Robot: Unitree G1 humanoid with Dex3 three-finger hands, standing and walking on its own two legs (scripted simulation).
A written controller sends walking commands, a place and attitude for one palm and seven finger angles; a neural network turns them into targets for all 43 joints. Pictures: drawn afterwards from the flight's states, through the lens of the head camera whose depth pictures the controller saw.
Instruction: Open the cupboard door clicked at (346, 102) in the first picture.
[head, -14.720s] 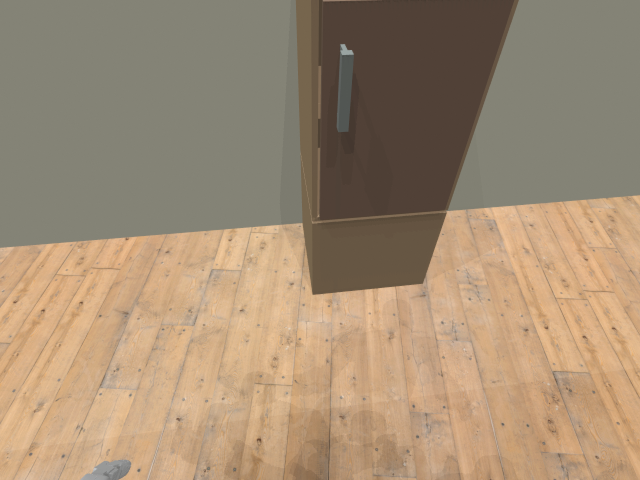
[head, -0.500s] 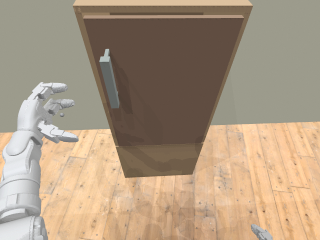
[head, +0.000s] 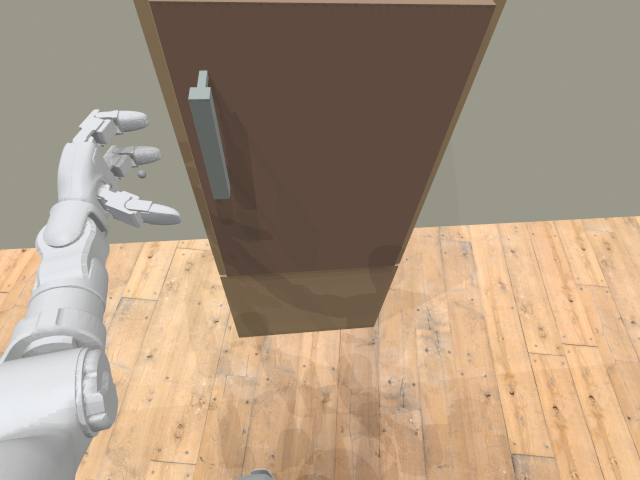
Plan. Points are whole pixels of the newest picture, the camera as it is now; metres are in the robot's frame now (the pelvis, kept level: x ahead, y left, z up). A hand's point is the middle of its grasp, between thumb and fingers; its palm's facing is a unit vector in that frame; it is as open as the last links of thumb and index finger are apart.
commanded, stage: move the hooked fingers beside the handle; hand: left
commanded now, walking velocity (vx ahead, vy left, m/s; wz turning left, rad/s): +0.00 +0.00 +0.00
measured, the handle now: (213, 139) +0.54 +0.15 +0.10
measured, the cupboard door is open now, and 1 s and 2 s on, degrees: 0 0 0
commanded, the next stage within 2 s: slide the fingers in behind the handle in 1.12 s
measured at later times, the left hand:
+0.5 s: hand (166, 147) +0.51 +0.20 +0.11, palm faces +0.10 -0.99 -0.01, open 13.8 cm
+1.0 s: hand (160, 155) +0.50 +0.21 +0.11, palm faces +0.08 -1.00 +0.01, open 14.0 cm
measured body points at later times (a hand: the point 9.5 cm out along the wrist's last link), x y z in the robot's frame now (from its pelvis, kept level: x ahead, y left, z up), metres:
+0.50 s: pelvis +0.01 -0.01 -0.01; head +0.10 +0.00 +0.43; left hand +0.50 +0.26 +0.12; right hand -0.01 -0.28 -0.12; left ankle +0.04 +0.07 -0.72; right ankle -0.01 -0.11 -0.72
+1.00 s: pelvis +0.01 -0.01 -0.01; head +0.09 +0.01 +0.43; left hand +0.49 +0.26 +0.11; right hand +0.05 -0.29 -0.12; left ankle +0.04 +0.07 -0.72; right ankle -0.01 -0.11 -0.72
